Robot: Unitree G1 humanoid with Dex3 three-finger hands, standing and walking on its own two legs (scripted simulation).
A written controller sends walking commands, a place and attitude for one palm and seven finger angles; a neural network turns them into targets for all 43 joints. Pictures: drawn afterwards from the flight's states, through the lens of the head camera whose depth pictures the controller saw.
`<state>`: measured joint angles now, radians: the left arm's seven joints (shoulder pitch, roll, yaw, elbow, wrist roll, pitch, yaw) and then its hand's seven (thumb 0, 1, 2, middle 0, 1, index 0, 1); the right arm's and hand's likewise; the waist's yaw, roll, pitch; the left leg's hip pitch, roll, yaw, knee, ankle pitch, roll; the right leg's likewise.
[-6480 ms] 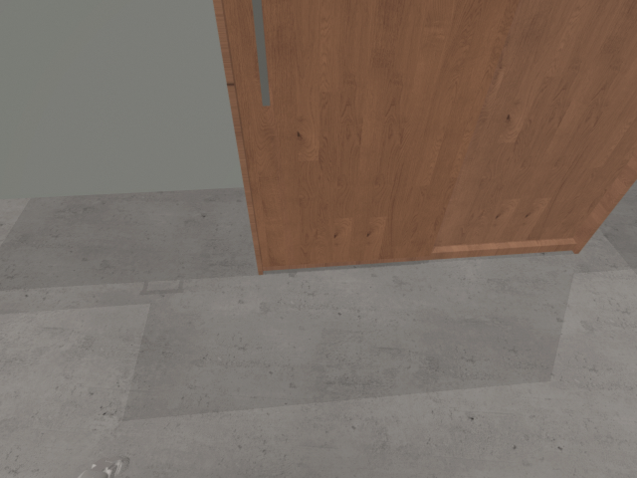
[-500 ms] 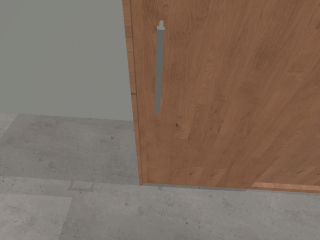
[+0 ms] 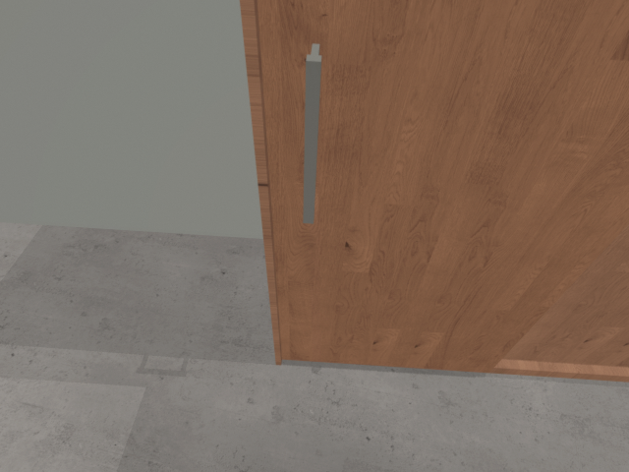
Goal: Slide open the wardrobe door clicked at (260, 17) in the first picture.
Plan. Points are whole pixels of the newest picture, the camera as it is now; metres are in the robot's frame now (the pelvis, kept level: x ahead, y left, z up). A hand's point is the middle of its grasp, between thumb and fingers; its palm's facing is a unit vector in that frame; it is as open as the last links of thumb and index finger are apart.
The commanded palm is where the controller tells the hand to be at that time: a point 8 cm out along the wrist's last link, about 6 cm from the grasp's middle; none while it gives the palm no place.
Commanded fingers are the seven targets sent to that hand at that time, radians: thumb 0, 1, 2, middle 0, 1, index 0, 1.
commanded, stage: shuffle to correct the standing spot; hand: left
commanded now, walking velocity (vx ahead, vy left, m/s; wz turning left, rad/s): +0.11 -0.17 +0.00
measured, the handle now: (311, 145) +0.55 +0.05 +0.13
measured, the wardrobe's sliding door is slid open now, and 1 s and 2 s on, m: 0.00 0.00 0.00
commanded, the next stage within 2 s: come to a stop and stand still in 0.42 s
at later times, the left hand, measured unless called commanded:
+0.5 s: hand out of the picture -0.04 +0.08 -0.18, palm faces +0.08 -0.99 -0.14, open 7.4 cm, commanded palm none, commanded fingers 0.00 0.90 0.90 -0.20 -0.30 -0.20 -0.30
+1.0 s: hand out of the picture +0.08 +0.08 -0.18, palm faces +0.05 -0.97 -0.24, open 7.3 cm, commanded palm none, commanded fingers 0.00 0.90 0.90 -0.20 -0.30 -0.20 -0.30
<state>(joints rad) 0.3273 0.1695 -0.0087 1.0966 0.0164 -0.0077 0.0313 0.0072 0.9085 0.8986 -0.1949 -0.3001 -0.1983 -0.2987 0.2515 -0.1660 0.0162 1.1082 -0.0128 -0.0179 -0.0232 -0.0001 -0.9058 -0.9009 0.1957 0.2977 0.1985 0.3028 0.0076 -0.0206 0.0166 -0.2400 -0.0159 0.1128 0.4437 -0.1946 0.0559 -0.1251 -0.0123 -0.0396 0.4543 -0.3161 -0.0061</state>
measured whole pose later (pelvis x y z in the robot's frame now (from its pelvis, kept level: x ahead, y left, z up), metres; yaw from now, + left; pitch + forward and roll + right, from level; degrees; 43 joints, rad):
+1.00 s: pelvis +0.06 -0.11 -0.01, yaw -1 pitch +0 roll +1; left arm 0.27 0.18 0.04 1.01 0.04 0.00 0.04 0.01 0.93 0.90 -0.19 -0.30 -0.20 -0.30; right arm 0.16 -0.15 -0.03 1.00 -0.02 0.01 -0.02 -0.02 -0.93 -0.90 0.20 0.30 0.20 0.30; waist 0.03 -0.02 0.03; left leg -0.35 0.03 0.14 0.57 -0.22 0.03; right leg -0.28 -0.08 -0.02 0.59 -0.31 0.03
